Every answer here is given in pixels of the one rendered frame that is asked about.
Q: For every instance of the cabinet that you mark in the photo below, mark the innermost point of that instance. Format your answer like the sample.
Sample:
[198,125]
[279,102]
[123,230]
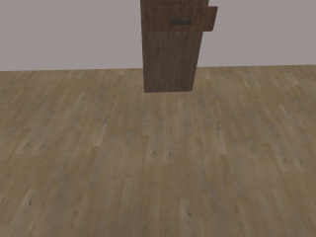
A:
[169,59]

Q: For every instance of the drawer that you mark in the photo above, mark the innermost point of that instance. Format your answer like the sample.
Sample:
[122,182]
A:
[158,15]

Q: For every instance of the handle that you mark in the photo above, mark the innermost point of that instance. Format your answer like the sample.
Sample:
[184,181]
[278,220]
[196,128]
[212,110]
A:
[181,22]

